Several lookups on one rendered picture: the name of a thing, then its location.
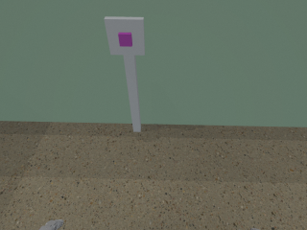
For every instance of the panel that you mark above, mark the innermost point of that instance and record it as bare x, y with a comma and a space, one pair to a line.
135, 26

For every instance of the button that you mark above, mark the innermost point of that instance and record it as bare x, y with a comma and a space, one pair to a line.
125, 39

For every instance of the left robot hand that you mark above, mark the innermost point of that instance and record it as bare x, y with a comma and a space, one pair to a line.
52, 225

